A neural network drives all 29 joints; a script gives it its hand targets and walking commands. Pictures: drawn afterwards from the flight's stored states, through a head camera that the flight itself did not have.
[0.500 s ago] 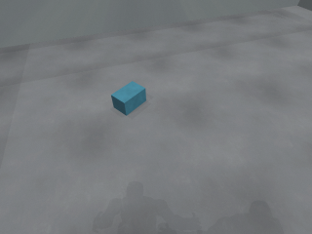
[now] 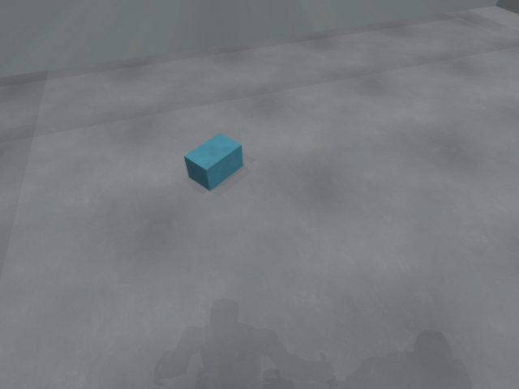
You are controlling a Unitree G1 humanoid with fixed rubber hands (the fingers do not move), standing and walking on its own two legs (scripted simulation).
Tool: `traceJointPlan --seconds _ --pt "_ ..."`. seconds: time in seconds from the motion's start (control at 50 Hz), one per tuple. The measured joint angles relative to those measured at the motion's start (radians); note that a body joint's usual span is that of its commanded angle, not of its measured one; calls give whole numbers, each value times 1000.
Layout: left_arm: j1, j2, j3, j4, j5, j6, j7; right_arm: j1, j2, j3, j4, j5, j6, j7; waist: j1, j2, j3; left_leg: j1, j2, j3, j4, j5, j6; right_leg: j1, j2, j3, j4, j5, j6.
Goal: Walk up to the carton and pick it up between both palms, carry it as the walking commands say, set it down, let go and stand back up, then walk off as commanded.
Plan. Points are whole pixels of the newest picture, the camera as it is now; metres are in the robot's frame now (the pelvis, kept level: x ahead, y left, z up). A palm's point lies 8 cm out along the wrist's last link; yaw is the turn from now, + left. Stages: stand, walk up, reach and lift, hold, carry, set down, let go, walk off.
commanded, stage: stand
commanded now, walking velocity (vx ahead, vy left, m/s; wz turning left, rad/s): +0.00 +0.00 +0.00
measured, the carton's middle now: (214, 161) +1.40 +0.32 -0.70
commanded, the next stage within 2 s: walk up in 0.24 s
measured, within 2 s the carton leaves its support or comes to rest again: neither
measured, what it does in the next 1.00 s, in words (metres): walks ahead: left foot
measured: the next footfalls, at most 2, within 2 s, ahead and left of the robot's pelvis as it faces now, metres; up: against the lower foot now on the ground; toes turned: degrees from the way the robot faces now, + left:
left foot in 0.72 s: +0.17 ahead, +0.20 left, +0.00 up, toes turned +9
right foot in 1.08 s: +0.33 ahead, -0.04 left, +0.00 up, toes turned +4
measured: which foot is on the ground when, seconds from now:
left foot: down 0.00-0.48, up 0.50-0.70, down 0.72-1.00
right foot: down 0.00-0.72, up 0.74-1.00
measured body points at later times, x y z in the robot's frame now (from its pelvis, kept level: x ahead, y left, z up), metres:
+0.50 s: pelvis +0.01 +0.00 +0.00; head +0.01 +0.00 +0.45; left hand +0.09 +0.31 -0.13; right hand +0.09 -0.30 -0.13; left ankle +0.00 +0.12 -0.74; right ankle +0.00 -0.13 -0.74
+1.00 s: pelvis +0.15 +0.08 -0.01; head +0.14 +0.08 +0.44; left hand +0.21 +0.41 -0.12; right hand +0.22 -0.24 -0.12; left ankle +0.13 +0.19 -0.75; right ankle +0.26 -0.04 -0.72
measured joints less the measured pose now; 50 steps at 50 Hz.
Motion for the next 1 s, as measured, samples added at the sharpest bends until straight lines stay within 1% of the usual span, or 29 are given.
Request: traceJointPlan --seconds 0.42,0.44,0.48,0.5,0.54,0.58,0.62,0.66,0.7,0.72,0.74,0.76,0.78,0.8,0.82,0.86,0.9,1.0 --pt "-2 2 1 -2 0 2 1 -1 -4 0 0 0 1 -1 -1 0 -1 13 0 0 -15 0 -1 13 -1 1 -15 0 1" --pt "3 1 9 -13 2 0 -7 8 -5 -9 -11 -5 1 8 -2 2 -3 4 0 -3 7 -24 7 7 -2 -4 3 -23 -5" --pt "27 6 27 -49 10 -15 -24 44 -16 -28 -39 -17 1 31 1 10 -20 -36 -1 -18 101 -143 32 -12 1 -18 63 -121 -28" --pt "42 11 36 -70 13 -26 -29 62 -25 -36 -51 -20 5 40 1 16 -30 -67 1 -22 163 -191 42 -16 1 -29 79 -144 -36" --pt "70 28 52 -109 21 -45 -33 84 -38 -50 -70 -26 11 51 5 11 -33 -153 -1 -17 323 -224 41 -9 -14 -50 76 -94 -43" --pt "100 41 62 -132 24 -54 -35 92 -60 -60 -88 -26 9 65 14 18 -21 -224 10 -29 423 -219 32 13 -23 -65 72 -84 -31" --pt "135 59 70 -144 28 -53 -39 99 -79 -70 -110 -22 3 83 20 20 -17 -268 33 -30 424 -209 21 41 -36 -78 64 -109 -15" --pt "164 84 76 -152 30 -47 -45 104 -91 -79 -131 -17 -6 98 23 10 -15 -281 54 -18 358 -171 13 60 -58 -89 73 -135 -2" --pt "185 109 82 -158 30 -38 -52 114 -102 -89 -153 -14 -20 103 24 -5 -16 -260 61 2 266 -105 11 56 -86 -95 136 -189 -4" --pt "194 120 84 -162 31 -34 -53 119 -111 -96 -165 -16 -31 99 23 -17 -15 -248 49 12 243 -67 11 32 -107 -88 211 -239 -26" --pt "194 125 86 -163 29 -28 -52 121 -116 -103 -176 -22 -42 90 23 -28 -10 -256 33 24 267 -18 10 -18 -117 -61 344 -291 -46" --pt "189 128 88 -160 27 -20 -49 124 -115 -105 -185 -22 -48 82 19 -38 -3 -261 21 33 298 -18 12 -78 -105 -20 488 -316 -56" --pt "182 130 86 -159 22 -14 -47 130 -109 -102 -191 -16 -50 76 13 -47 0 -253 9 39 309 -36 18 -136 -88 9 606 -309 -59" --pt "175 133 83 -161 16 -12 -48 139 -101 -96 -196 -8 -50 72 10 -56 1 -238 1 42 303 -54 21 -188 -76 19 684 -283 -60" --pt "169 134 82 -166 11 -13 -50 149 -93 -89 -199 -2 -49 68 7 -63 0 -220 -5 46 289 -66 28 -230 -71 15 720 -258 -57" --pt "159 130 80 -177 8 -19 -57 172 -78 -76 -206 2 -48 65 -2 -67 -4 -179 -9 50 252 -67 34 -287 -70 -8 688 -224 -45" --pt "152 121 78 -188 8 -21 -66 198 -70 -66 -214 -1 -49 66 -14 -59 -12 -142 -10 48 219 -71 34 -318 -69 -30 600 -201 -32" --pt "137 92 77 -213 11 -27 -89 255 -74 -58 -230 -2 -50 68 -38 -11 -33 -75 0 36 183 -111 29 -331 -60 -51 385 -121 -25"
